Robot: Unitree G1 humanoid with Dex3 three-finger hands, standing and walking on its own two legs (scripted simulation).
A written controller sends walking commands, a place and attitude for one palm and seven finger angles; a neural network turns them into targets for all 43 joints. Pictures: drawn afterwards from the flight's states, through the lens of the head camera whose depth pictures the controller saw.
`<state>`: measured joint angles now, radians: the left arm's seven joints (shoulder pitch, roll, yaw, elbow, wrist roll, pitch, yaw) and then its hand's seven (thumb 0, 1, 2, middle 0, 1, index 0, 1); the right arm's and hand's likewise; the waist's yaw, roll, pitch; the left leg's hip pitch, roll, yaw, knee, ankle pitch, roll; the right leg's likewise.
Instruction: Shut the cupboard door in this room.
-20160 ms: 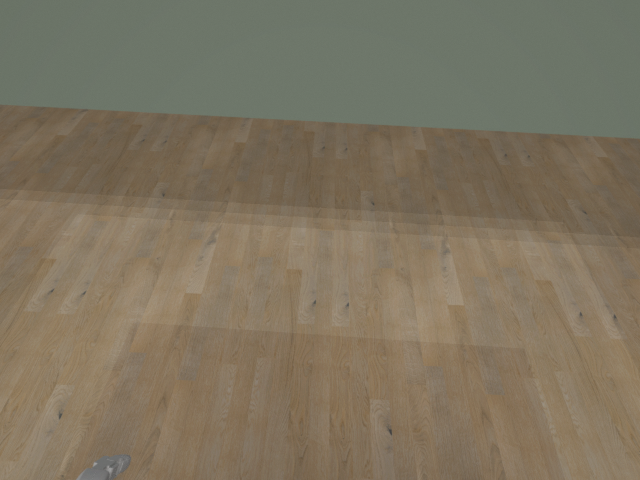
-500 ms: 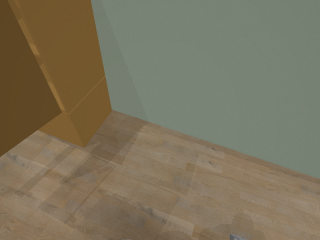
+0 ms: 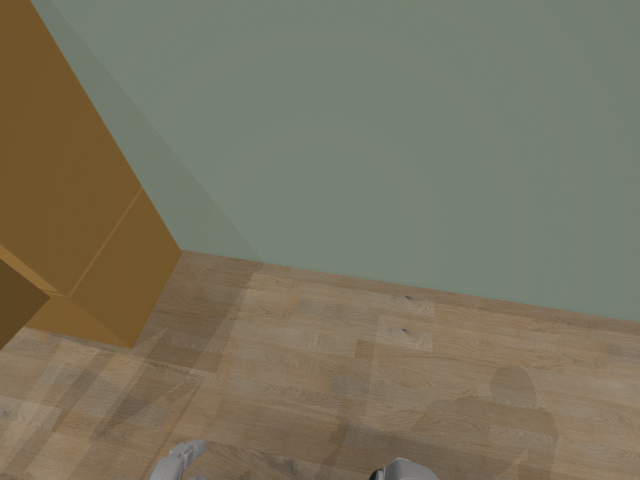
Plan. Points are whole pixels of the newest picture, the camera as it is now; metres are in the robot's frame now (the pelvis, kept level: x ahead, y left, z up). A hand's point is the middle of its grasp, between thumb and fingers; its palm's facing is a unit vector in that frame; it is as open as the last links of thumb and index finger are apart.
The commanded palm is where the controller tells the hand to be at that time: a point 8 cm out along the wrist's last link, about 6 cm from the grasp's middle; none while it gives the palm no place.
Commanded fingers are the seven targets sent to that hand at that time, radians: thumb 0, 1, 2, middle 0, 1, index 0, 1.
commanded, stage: turn to face it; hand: left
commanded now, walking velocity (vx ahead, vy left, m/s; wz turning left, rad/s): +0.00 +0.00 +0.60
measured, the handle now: out of the picture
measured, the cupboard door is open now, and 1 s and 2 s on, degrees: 78 78 78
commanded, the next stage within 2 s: take the last steps up to it in 1.84 s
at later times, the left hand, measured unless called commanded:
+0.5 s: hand out of the picture +0.00 +0.26 -0.17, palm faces +0.33 -0.92 -0.22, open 7.3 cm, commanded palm none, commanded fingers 0.00 0.90 0.90 -0.20 -0.30 -0.20 -0.30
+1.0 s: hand out of the picture -0.02 +0.20 -0.12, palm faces +0.55 -0.78 -0.30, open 7.4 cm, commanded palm none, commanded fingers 0.00 0.90 0.90 -0.20 -0.30 -0.20 -0.30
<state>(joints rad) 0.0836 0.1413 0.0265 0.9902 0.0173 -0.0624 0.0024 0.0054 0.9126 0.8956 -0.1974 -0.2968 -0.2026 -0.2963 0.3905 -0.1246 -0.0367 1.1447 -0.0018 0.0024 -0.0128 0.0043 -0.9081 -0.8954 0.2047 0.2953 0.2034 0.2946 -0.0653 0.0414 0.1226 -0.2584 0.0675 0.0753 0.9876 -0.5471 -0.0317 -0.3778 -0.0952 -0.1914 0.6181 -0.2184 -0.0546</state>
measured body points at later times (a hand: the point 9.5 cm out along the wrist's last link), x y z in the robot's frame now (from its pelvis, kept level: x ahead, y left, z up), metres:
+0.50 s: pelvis -0.01 +0.04 +0.01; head +0.01 +0.08 +0.45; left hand -0.02 +0.31 -0.15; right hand +0.14 -0.20 -0.12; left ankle -0.02 +0.13 -0.73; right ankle +0.04 -0.10 -0.66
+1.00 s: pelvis -0.01 -0.03 +0.01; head +0.03 -0.05 +0.46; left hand -0.05 +0.24 -0.10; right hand +0.18 -0.22 -0.15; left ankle -0.07 +0.10 -0.65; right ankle +0.05 -0.11 -0.73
